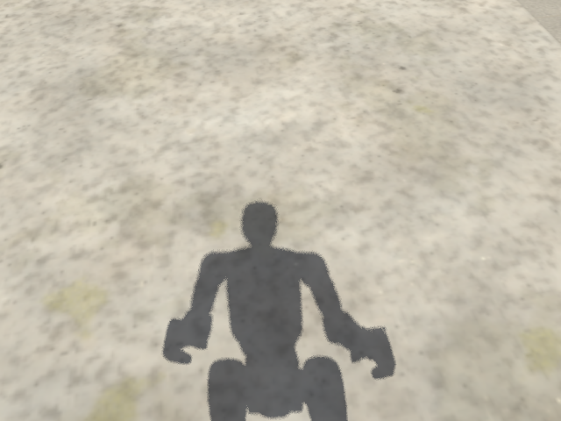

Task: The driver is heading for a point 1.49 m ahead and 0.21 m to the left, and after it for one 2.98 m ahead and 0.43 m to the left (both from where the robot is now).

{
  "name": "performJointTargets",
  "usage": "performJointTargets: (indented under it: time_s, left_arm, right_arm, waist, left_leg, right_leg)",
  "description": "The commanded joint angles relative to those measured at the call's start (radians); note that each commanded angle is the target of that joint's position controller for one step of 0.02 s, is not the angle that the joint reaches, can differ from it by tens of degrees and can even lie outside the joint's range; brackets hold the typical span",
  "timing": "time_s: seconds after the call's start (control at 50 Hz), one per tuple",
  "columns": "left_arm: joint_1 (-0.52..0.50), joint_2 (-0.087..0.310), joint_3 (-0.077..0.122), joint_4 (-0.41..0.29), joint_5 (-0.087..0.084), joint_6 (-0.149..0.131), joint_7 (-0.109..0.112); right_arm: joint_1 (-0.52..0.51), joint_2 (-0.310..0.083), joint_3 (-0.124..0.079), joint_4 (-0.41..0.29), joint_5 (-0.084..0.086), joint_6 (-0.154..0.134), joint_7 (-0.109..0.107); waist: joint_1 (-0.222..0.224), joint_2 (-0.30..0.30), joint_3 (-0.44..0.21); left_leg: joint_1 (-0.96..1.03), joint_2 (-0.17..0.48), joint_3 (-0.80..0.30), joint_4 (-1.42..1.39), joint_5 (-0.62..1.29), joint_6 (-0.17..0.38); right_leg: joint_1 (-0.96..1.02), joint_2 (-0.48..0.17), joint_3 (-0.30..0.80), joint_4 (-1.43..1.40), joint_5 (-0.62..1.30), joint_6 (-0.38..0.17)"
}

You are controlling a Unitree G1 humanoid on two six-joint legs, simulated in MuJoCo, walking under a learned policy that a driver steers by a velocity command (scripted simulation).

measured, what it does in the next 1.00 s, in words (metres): walks ahead: left foot, then right foot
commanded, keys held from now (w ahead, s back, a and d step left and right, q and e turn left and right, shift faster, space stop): w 0.98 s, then w+q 0.02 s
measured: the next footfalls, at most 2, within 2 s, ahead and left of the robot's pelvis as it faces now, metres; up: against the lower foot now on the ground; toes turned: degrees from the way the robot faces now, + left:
left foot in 0.26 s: +0.13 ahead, +0.14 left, +0.00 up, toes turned +1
right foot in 0.78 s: +0.48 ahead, -0.09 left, +0.00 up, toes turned -2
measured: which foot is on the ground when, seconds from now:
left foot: up 0.00-0.24, down 0.26-0.80, up 0.82-1.00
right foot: down 0.00-0.26, up 0.28-0.76, down 0.78-1.00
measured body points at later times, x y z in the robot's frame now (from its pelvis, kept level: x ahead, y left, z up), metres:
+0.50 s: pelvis +0.14 +0.06 +0.01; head +0.15 +0.08 +0.46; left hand +0.28 +0.33 -0.10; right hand +0.16 -0.21 -0.10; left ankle +0.09 +0.14 -0.74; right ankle +0.21 -0.12 -0.66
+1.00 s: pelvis +0.42 +0.00 +0.01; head +0.44 -0.01 +0.46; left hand +0.50 +0.27 -0.11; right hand +0.54 -0.28 -0.11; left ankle +0.45 +0.16 -0.66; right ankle +0.44 -0.08 -0.74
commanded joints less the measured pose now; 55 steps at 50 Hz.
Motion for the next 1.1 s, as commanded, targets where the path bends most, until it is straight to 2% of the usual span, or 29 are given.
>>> performJointTargets:
  time_s: [0.02,0.04,0.08,0.14,0.2,0.24,0.26,0.28,0.3,0.32,0.34,0.36,0.4,0.48,0.56,0.64,0.7,0.74,0.76,0.78,0.8,0.82,0.84,0.86,0.88,0.9,0.92,0.98,1.1]
  left_arm:
    - [0.100,0.226,0.063,-0.015,-0.003,-0.044,0.011]
    - [0.107,0.203,0.057,-0.011,-0.013,-0.055,0.015]
    - [0.091,0.176,0.051,-0.010,-0.023,-0.068,0.019]
    - [0.065,0.197,0.060,-0.014,-0.024,-0.073,0.011]
    - [0.066,0.214,0.065,-0.005,-0.036,-0.074,-0.004]
    - [0.068,0.184,0.054,0.002,-0.030,-0.074,-0.010]
    - [0.067,0.142,0.040,0.005,-0.021,-0.077,-0.013]
    - [0.049,0.060,0.015,-0.021,-0.005,-0.086,-0.016]
    - [0.045,0.093,0.025,-0.073,-0.028,-0.104,-0.005]
    - [0.053,0.178,0.048,-0.059,-0.045,-0.116,-0.003]
    - [0.041,0.195,0.054,-0.050,-0.049,-0.121,-0.008]
    - [0.044,0.176,0.052,-0.033,-0.039,-0.122,-0.008]
    - [0.036,0.148,0.052,-0.023,-0.022,-0.119,-0.013]
    - [-0.018,0.117,0.046,-0.034,-0.014,-0.111,-0.014]
    - [-0.147,0.076,0.027,-0.074,-0.019,-0.122,-0.026]
    - [-0.259,0.071,0.018,-0.110,-0.028,-0.134,-0.052]
    - [-0.284,0.093,0.021,-0.129,-0.030,-0.142,-0.069]
    - [-0.206,0.134,0.038,-0.111,-0.025,-0.142,-0.067]
    - [-0.080,0.170,0.058,-0.077,-0.024,-0.140,-0.059]
    - [0.094,0.216,0.077,-0.031,-0.022,-0.136,-0.045]
    - [0.236,0.316,0.099,-0.008,0.004,-0.131,-0.035]
    - [0.260,0.264,0.085,0.013,-0.013,-0.130,-0.039]
    - [0.193,0.202,0.064,0.010,-0.021,-0.127,-0.037]
    - [0.122,0.177,0.054,0.003,-0.020,-0.124,-0.032]
    - [0.061,0.157,0.046,0.004,-0.013,-0.126,-0.035]
    - [0.021,0.129,0.039,0.000,-0.002,-0.133,-0.037]
    - [0.001,0.125,0.038,0.002,0.003,-0.137,-0.039]
    - [0.005,0.145,0.044,0.033,-0.008,-0.157,-0.040]
    - [0.062,0.188,0.051,0.083,-0.003,-0.155,-0.019]
  right_arm:
    - [-0.141,-0.152,-0.048,-0.111,0.022,-0.028,-0.002]
    - [-0.116,-0.142,-0.049,-0.102,0.030,-0.037,0.004]
    - [-0.113,-0.112,-0.042,-0.091,0.029,-0.061,0.018]
    - [-0.125,-0.068,-0.023,-0.081,0.022,-0.081,0.039]
    - [-0.074,-0.091,-0.026,-0.063,0.030,-0.079,0.047]
    - [0.047,-0.113,-0.038,-0.017,0.030,-0.074,0.040]
    - [0.129,-0.134,-0.046,0.002,0.035,-0.073,0.031]
    - [0.222,-0.219,-0.062,0.006,0.022,-0.076,0.019]
    - [0.278,-0.303,-0.081,0.015,0.007,-0.081,0.032]
    - [0.197,-0.226,-0.056,-0.004,0.009,-0.089,0.036]
    - [0.145,-0.182,-0.042,-0.016,0.009,-0.094,0.036]
    - [0.103,-0.167,-0.036,-0.026,0.002,-0.096,0.037]
    - [0.076,-0.143,-0.025,-0.029,-0.001,-0.095,0.034]
    - [0.118,-0.139,-0.024,-0.006,0.007,-0.094,0.022]
    - [0.160,-0.151,-0.025,0.021,0.013,-0.081,0.008]
    - [0.222,-0.162,-0.029,0.058,0.021,-0.067,0.004]
    - [0.228,-0.174,-0.038,0.075,0.027,-0.053,0.000]
    - [0.213,-0.200,-0.047,0.074,0.024,-0.045,-0.005]
    - [0.196,-0.203,-0.047,0.072,0.022,-0.038,-0.007]
    - [0.190,-0.187,-0.038,0.061,0.014,-0.034,-0.011]
    - [0.287,-0.080,-0.004,0.026,-0.001,-0.047,-0.005]
    - [0.319,-0.045,0.012,0.049,0.013,-0.070,0.004]
    - [0.209,-0.155,-0.019,0.020,0.043,-0.089,0.012]
    - [0.112,-0.167,-0.021,-0.011,0.057,-0.100,0.015]
    - [0.068,-0.151,-0.020,-0.020,0.044,-0.103,0.013]
    - [0.073,-0.146,-0.026,-0.014,0.028,-0.095,0.010]
    - [0.106,-0.127,-0.024,-0.003,0.025,-0.083,0.010]
    - [0.106,-0.089,-0.017,-0.004,0.017,-0.056,0.004]
    - [-0.092,-0.061,-0.004,-0.053,0.023,-0.066,0.021]
  waist:
    - [0.098,-0.261,0.092]
    - [0.083,-0.237,0.096]
    - [0.074,-0.188,0.086]
    - [0.069,-0.173,0.045]
    - [0.033,-0.161,0.032]
    - [-0.025,-0.123,0.013]
    - [-0.065,-0.087,-0.004]
    - [-0.094,0.132,-0.035]
    - [-0.092,0.318,-0.071]
    - [-0.061,0.188,0.002]
    - [-0.038,0.148,0.062]
    - [-0.019,0.095,0.067]
    - [-0.001,0.078,0.071]
    - [-0.009,0.041,0.061]
    - [-0.046,0.045,0.082]
    - [-0.074,0.030,0.121]
    - [-0.049,0.042,0.118]
    - [0.006,0.076,0.042]
    - [0.079,0.081,-0.045]
    - [0.158,0.071,-0.168]
    - [0.141,-0.133,-0.357]
    - [0.129,-0.281,-0.471]
    - [0.142,-0.202,-0.297]
    - [0.121,-0.142,-0.159]
    - [0.082,-0.066,-0.066]
    - [0.045,-0.075,-0.032]
    - [0.017,-0.098,-0.025]
    - [-0.010,-0.093,0.013]
    - [0.062,-0.068,0.062]
  left_leg:
    - [-0.353,0.008,-0.034,0.256,-0.129,0.014]
    - [-0.396,0.025,-0.051,0.286,-0.107,0.029]
    - [-0.391,0.039,-0.043,0.217,-0.032,0.048]
    - [-0.205,0.010,0.006,0.048,0.067,0.047]
    - [0.003,-0.017,0.030,-0.081,0.195,0.051]
    - [0.190,-0.043,0.042,-0.116,0.204,0.060]
    - [0.300,-0.006,-0.011,-0.145,0.166,0.080]
    - [0.412,0.200,-0.312,-0.289,0.008,0.155]
    - [0.450,0.360,-0.731,-0.460,-0.278,0.296]
    - [0.389,0.364,-0.731,-0.484,-0.395,0.300]
    - [0.336,0.321,-0.619,-0.479,-0.332,0.267]
    - [0.303,0.273,-0.522,-0.481,-0.219,0.243]
    - [0.249,0.207,-0.373,-0.501,-0.007,0.216]
    - [0.262,0.169,-0.223,-0.531,0.283,0.230]
    - [0.241,0.140,-0.119,-0.543,0.389,0.216]
    - [0.293,0.179,-0.104,-0.529,0.408,0.223]
    - [0.389,0.220,-0.107,-0.467,0.535,0.208]
    - [0.433,0.218,-0.094,-0.347,0.854,0.187]
    - [0.419,0.189,-0.065,-0.194,1.020,0.168]
    - [0.280,0.148,-0.041,0.025,0.964,0.136]
    - [-0.105,0.023,-0.010,0.424,0.518,0.079]
    - [-0.310,-0.106,-0.122,0.649,-0.159,0.054]
    - [-0.421,-0.037,-0.169,0.718,-0.135,0.068]
    - [-0.437,0.015,-0.128,0.688,-0.049,0.079]
    - [-0.408,0.058,-0.103,0.616,0.030,0.075]
    - [-0.351,0.092,-0.106,0.556,0.084,0.070]
    - [-0.295,0.106,-0.108,0.534,0.113,0.061]
    - [-0.287,0.123,-0.091,0.448,0.162,0.028]
    - [-0.308,0.090,-0.054,0.081,0.507,0.025]
  right_leg:
    - [0.122,-0.315,0.446,-0.325,-0.337,-0.228]
    - [0.150,-0.312,0.438,-0.326,-0.316,-0.227]
    - [0.175,-0.282,0.370,-0.334,-0.230,-0.205]
    - [0.094,-0.225,0.246,-0.321,-0.080,-0.186]
    - [-0.025,-0.224,0.213,-0.287,-0.084,-0.178]
    - [-0.130,-0.194,0.187,-0.201,-0.122,-0.144]
    - [-0.203,-0.155,0.143,-0.085,-0.123,-0.108]
    - [-0.349,-0.042,0.014,0.273,-0.149,-0.029]
    - [-0.536,0.033,0.011,0.542,-0.293,-0.005]
    - [-0.607,-0.041,0.074,0.662,-0.238,-0.020]
    - [-0.628,-0.077,0.063,0.675,-0.138,-0.039]
    - [-0.610,-0.103,0.051,0.659,-0.056,-0.042]
    - [-0.555,-0.138,0.042,0.595,0.061,-0.031]
    - [-0.569,-0.132,0.006,0.463,0.218,0.018]
    - [-0.499,-0.105,-0.029,0.213,0.371,0.039]
    - [-0.468,-0.078,-0.042,0.077,0.406,0.022]
    - [-0.453,-0.063,-0.038,0.019,0.322,-0.021]
    - [-0.313,-0.014,-0.072,0.014,0.242,-0.058]
    - [-0.139,0.018,-0.101,-0.004,0.244,-0.089]
    - [0.150,-0.028,-0.057,0.022,0.267,-0.129]
    - [0.591,-0.305,0.341,0.053,0.189,-0.264]
    - [0.698,-0.423,0.726,-0.131,0.000,-0.350]
    - [0.572,-0.383,0.629,-0.184,-0.100,-0.292]
    - [0.410,-0.344,0.478,-0.209,-0.066,-0.256]
    - [0.249,-0.302,0.374,-0.249,0.033,-0.237]
    - [0.149,-0.261,0.298,-0.279,0.114,-0.223]
    - [0.084,-0.241,0.259,-0.311,0.149,-0.224]
    - [-0.010,-0.227,0.164,-0.372,0.241,-0.247]
    - [0.029,-0.186,-0.040,-0.402,0.321,-0.186]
